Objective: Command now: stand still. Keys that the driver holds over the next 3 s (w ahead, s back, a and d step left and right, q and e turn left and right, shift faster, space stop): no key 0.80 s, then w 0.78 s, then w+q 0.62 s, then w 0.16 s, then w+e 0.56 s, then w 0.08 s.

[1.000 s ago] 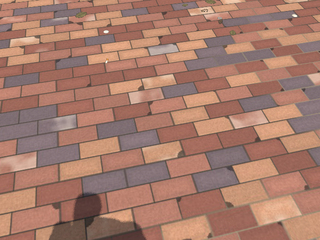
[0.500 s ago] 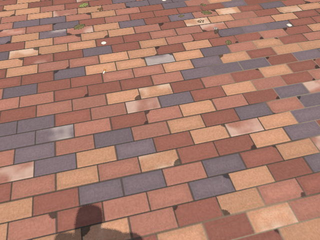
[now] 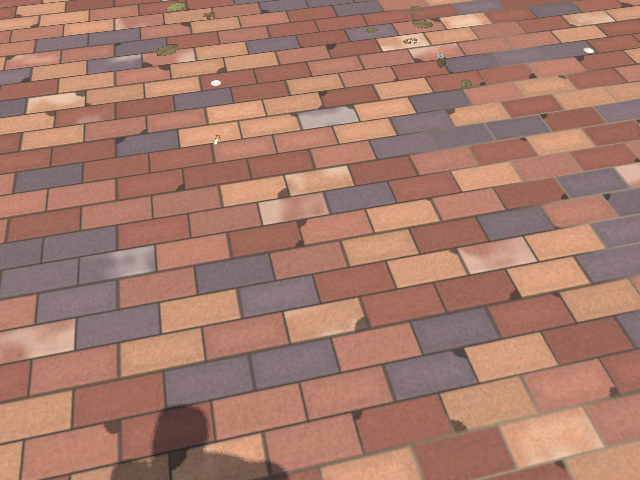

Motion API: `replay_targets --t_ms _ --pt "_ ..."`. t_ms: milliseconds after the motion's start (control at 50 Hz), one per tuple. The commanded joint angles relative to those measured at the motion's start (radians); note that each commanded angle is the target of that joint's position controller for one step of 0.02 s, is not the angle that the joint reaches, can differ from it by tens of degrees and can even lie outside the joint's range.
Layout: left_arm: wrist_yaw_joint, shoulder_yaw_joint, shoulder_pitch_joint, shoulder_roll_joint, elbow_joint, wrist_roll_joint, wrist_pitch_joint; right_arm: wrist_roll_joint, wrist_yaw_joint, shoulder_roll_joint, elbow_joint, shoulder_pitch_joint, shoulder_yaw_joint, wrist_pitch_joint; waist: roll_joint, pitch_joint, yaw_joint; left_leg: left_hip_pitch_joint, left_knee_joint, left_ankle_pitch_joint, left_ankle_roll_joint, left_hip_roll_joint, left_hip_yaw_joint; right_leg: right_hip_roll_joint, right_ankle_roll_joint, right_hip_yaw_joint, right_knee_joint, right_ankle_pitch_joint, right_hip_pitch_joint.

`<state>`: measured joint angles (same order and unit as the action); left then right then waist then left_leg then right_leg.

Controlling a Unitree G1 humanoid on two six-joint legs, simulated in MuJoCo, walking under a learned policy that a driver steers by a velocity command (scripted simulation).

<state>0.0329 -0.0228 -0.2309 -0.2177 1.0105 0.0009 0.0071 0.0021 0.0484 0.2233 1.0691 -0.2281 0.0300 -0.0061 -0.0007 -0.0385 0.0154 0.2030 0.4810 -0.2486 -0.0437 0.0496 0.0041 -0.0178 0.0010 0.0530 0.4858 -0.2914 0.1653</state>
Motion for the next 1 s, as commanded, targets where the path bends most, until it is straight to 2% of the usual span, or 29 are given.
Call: replay_targets --t_ms 20,360,800,820,840,880,920,1000 --pt "0.004 -0.016 -0.028 -0.102 -0.014 -0.001 -0.007 0.0 0.003 0.102 -0.015 -0.039 0.015 0.006 0.0 -0.003 -0.001 -0.026 -0.064 0.124 0.012 -0.007 0.012 0.023 -0.018 0.011 -0.095 0.174 0.06" --pt "0.007 -0.002 -0.07 -0.079 0.05 -0.003 -0.005 -0.002 0.004 0.073 0.018 -0.089 0.002 0.006 -0.002 -0.019 -0.006 -0.011 -0.063 0.107 0.021 -0.016 0.014 0.018 -0.01 -0.004 -0.095 0.15 0.074" --pt "0.01 0.008 -0.124 -0.053 0.079 -0.004 -0.007 -0.004 0.004 0.047 0.026 -0.14 -0.006 0.007 -0.003 -0.031 -0.009 0.003 -0.06 0.096 0.03 -0.022 0.011 0.016 -0.003 -0.015 -0.09 0.136 0.089" --pt "0.011 0.01 -0.144 -0.042 0.089 -0.004 -0.006 -0.004 0.005 0.036 0.036 -0.159 -0.009 0.006 -0.002 -0.006 -0.009 -0.007 -0.061 0.001 0.032 -0.033 0.023 0.006 -0.005 -0.026 -0.093 0.038 0.079" --pt "0.014 0.007 -0.148 -0.048 0.09 -0.01 -0.003 -0.01 0.008 0.041 0.038 -0.162 -0.005 0.003 -0.001 -0.018 -0.01 0.008 -0.045 -0.156 0.042 -0.052 0.037 -0.011 -0.017 -0.038 -0.082 -0.123 0.099" --pt "0.018 -0.002 -0.142 -0.072 0.073 -0.017 -0.006 -0.017 0.012 0.062 0.024 -0.153 0.003 0.007 -0.002 -0.095 -0.013 0.097 -0.037 -0.437 0.077 -0.047 0.015 -0.006 -0.054 -0.021 -0.072 -0.411 0.188" --pt "0.013 -0.002 -0.151 -0.061 0.061 -0.023 -0.028 -0.021 0.006 0.052 0.012 -0.156 0.003 0.029 0.002 -0.143 -0.013 0.14 -0.027 -0.465 0.104 -0.022 -0.027 0.031 -0.083 0.027 -0.073 -0.447 0.228" --pt "-0.004 -0.011 -0.21 -0.072 0.059 -0.034 -0.066 -0.028 -0.018 0.026 -0.014 -0.151 0.001 0.077 0.056 -0.127 -0.032 0.197 0.062 -0.367 0.117 -0.035 -0.023 0.092 -0.134 0.135 -0.104 -0.442 0.154"
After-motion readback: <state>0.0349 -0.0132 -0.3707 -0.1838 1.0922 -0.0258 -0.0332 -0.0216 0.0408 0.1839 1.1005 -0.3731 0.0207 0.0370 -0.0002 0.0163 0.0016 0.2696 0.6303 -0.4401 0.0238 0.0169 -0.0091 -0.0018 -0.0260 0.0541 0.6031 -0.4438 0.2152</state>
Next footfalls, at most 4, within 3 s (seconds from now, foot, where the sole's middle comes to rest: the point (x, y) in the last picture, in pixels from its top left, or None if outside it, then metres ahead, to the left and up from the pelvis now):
1.52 right None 0.45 -0.09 -0.77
2.10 left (245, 389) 0.72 0.19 -0.77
2.62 right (284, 262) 1.10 0.11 -0.77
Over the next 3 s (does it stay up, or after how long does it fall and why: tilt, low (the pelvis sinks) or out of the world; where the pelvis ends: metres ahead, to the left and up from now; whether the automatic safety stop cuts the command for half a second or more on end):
stays up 1.09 0.19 0.01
